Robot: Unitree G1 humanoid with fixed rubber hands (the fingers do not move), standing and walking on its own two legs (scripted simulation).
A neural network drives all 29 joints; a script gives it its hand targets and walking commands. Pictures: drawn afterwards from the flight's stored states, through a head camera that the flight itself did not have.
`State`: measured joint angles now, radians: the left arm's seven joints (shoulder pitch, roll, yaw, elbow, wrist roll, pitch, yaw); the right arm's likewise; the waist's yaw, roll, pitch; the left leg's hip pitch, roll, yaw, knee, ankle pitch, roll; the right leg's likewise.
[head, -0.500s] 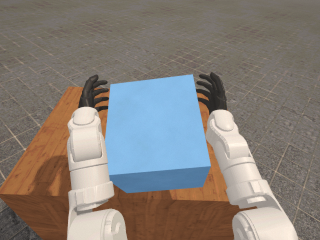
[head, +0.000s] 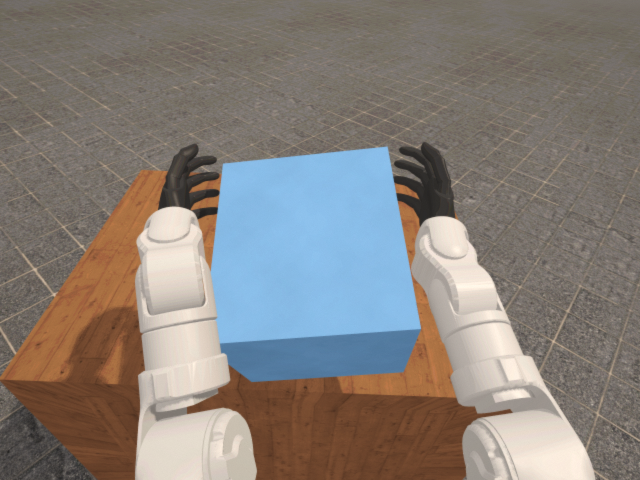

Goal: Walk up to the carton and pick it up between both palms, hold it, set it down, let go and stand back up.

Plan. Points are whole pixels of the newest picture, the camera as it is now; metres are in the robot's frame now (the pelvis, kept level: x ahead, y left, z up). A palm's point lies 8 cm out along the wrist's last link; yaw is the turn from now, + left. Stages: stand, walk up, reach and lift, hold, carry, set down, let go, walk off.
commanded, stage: hold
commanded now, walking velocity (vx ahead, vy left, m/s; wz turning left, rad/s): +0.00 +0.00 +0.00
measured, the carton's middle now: (315, 270) +0.36 +0.00 +0.11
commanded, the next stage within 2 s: none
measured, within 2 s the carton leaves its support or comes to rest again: neither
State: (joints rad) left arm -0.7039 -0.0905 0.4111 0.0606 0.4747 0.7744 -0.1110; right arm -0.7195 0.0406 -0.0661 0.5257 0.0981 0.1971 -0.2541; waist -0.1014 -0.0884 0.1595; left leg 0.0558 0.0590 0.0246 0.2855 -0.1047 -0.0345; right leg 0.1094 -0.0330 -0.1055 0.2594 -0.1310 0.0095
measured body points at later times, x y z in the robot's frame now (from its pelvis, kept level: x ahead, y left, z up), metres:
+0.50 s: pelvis +0.01 +0.00 +0.00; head -0.02 +0.04 +0.45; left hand +0.39 +0.16 +0.20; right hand +0.38 -0.14 +0.20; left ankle +0.05 +0.14 -0.75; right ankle +0.03 -0.12 -0.75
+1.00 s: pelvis +0.00 +0.00 +0.00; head -0.03 +0.03 +0.45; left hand +0.38 +0.16 +0.20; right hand +0.38 -0.14 +0.20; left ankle +0.05 +0.14 -0.75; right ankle +0.03 -0.12 -0.75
